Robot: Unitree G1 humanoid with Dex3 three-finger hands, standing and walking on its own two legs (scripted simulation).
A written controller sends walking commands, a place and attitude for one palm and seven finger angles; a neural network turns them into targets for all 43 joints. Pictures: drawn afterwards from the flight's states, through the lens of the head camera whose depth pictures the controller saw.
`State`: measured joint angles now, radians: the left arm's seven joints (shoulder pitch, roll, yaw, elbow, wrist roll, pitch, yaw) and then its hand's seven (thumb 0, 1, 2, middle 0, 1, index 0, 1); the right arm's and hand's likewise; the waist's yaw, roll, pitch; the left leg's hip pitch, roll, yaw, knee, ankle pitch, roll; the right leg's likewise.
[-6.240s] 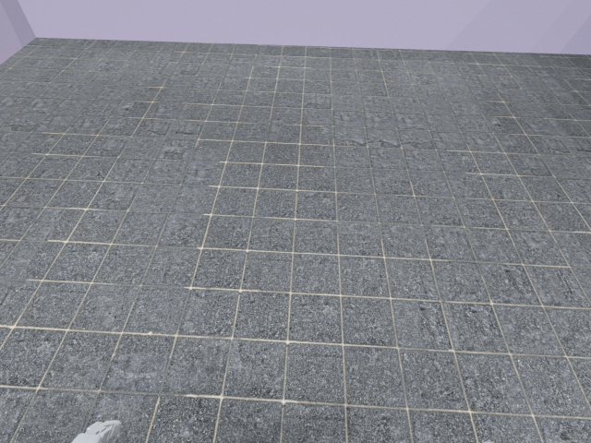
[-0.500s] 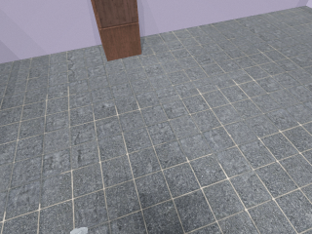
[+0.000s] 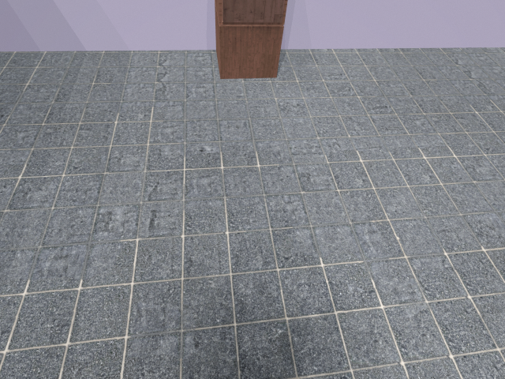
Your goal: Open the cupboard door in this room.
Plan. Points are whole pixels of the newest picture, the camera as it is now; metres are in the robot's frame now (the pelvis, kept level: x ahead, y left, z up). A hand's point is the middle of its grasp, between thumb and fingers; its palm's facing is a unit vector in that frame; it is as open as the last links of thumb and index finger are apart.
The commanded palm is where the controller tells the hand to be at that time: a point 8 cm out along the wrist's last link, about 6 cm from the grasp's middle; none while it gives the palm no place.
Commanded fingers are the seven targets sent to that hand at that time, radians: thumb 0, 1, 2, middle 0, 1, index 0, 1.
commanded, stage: turn or walk to find it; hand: left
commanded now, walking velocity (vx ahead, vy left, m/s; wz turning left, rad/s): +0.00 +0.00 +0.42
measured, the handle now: out of the picture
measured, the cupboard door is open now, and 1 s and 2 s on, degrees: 0 0 0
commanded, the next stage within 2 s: stand and wait in 0.98 s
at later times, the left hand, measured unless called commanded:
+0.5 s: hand out of the picture +0.01 +0.16 -0.14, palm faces +0.21 -0.94 -0.28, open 7.4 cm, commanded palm none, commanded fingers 0.00 0.90 0.90 -0.20 -0.30 -0.20 -0.30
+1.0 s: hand out of the picture -0.13 +0.22 -0.17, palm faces +0.45 -0.87 -0.23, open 7.4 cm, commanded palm none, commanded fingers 0.00 0.90 0.90 -0.20 -0.30 -0.20 -0.30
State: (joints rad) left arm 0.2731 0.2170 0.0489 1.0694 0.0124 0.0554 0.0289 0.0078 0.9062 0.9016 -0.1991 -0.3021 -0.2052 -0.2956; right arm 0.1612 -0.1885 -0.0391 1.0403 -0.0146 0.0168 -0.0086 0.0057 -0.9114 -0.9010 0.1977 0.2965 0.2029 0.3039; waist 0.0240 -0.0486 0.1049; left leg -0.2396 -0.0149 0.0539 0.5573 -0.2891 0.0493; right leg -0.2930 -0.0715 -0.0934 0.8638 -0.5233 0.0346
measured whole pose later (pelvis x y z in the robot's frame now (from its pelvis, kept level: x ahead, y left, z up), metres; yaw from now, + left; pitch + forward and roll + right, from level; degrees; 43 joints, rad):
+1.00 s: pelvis -0.08 +0.01 +0.01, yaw +24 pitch +0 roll -2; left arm 0.22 0.27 0.07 0.99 0.01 0.07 0.01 0.01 0.90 0.90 -0.20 -0.30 -0.20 -0.30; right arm 0.16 -0.19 -0.03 0.95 -0.02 0.01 -0.01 0.00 -0.91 -0.90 0.20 0.30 0.21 0.30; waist 0.01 -0.04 0.07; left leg -0.21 -0.01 0.02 0.49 -0.28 0.05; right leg -0.45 -0.10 -0.06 1.08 -0.43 0.08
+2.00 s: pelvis -0.09 -0.05 -0.01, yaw +18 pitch -2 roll +1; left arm 0.22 0.18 0.06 1.03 0.02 0.01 0.00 0.01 0.91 0.90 -0.20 -0.30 -0.20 -0.30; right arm 0.19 -0.20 -0.06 1.05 -0.01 0.03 -0.03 0.01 -0.91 -0.90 0.20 0.30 0.21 0.30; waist 0.00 0.07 0.08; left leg -0.28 0.11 0.09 0.75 -0.46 -0.04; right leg -0.26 -0.01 -0.11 0.64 -0.34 -0.04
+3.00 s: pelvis -0.13 -0.06 +0.01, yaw +33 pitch -2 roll +2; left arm 0.21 0.14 0.03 1.04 0.02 0.01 0.03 0.01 0.92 0.90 -0.20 -0.30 -0.21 -0.30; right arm 0.25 -0.19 -0.05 1.07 -0.01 0.05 0.00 0.01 -0.91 -0.90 0.20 0.30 0.20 0.30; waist -0.02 0.04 0.03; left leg -0.34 -0.04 0.00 0.74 -0.42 0.00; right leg -0.20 -0.06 -0.10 0.52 -0.30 -0.02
